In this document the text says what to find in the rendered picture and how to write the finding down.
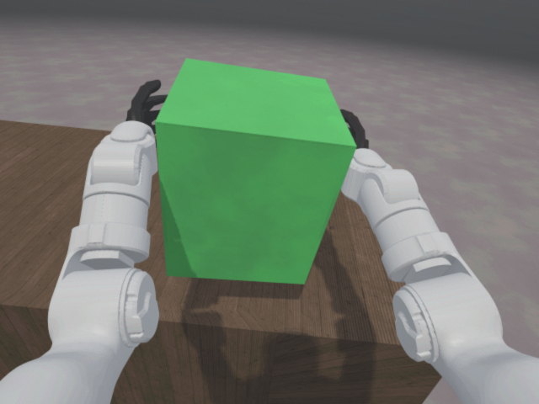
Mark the robot right hand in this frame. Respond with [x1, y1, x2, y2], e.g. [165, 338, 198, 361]
[340, 109, 369, 149]

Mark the pedestal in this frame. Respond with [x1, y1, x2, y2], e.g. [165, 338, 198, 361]
[0, 120, 442, 404]

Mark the robot right forearm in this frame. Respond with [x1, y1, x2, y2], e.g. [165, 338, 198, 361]
[341, 148, 503, 337]

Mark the robot left hand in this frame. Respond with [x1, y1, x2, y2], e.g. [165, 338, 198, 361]
[126, 80, 168, 148]

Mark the left robot upper arm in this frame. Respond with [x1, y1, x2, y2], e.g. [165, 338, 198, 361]
[0, 268, 159, 404]

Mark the carton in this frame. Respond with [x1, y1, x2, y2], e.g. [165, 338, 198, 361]
[155, 58, 357, 284]

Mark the right robot upper arm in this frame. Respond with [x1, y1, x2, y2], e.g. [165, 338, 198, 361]
[392, 273, 539, 404]

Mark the robot left forearm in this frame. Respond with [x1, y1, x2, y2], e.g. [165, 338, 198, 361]
[48, 121, 158, 341]

